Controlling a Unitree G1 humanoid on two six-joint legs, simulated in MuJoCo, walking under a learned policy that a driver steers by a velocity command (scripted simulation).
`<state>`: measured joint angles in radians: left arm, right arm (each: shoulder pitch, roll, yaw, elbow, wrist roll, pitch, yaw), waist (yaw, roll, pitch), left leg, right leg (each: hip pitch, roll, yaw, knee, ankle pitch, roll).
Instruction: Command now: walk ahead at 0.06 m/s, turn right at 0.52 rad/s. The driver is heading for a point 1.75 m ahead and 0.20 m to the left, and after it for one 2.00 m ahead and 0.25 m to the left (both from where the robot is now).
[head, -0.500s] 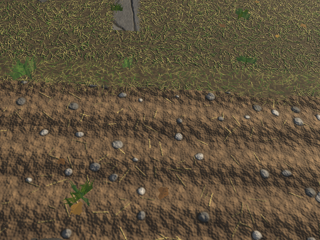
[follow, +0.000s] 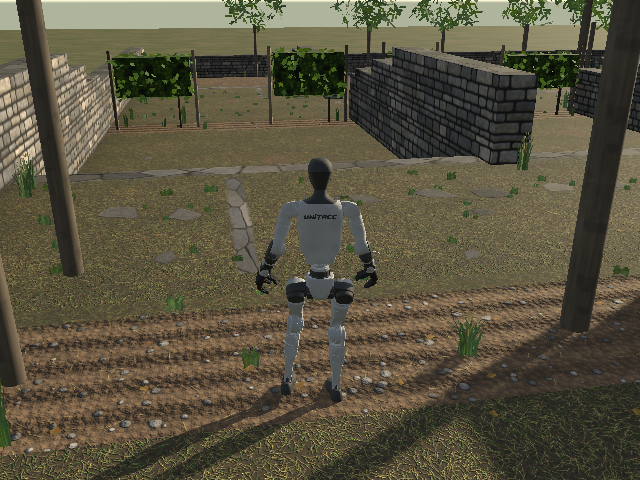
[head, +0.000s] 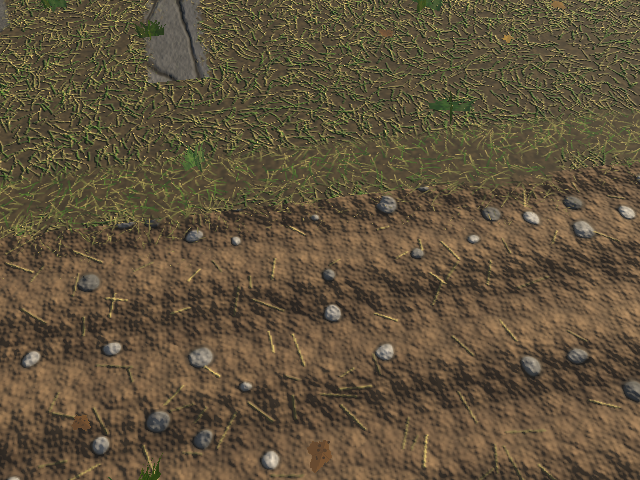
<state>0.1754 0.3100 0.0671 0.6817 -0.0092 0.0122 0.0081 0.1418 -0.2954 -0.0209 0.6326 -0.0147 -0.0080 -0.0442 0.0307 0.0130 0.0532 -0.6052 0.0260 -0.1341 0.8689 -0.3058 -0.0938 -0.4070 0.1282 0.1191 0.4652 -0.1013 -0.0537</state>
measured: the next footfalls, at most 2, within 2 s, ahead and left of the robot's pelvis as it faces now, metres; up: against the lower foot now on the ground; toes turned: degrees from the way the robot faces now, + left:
left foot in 0.12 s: +0.13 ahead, +0.15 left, +0.00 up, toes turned -10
right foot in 0.46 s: +0.04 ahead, -0.09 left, +0.00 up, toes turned -7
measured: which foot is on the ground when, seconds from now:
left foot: up 0.00-0.10, down 0.12-1.00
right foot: down 0.00-0.10, up 0.12-0.44, down 0.46-0.94, up 0.96-1.00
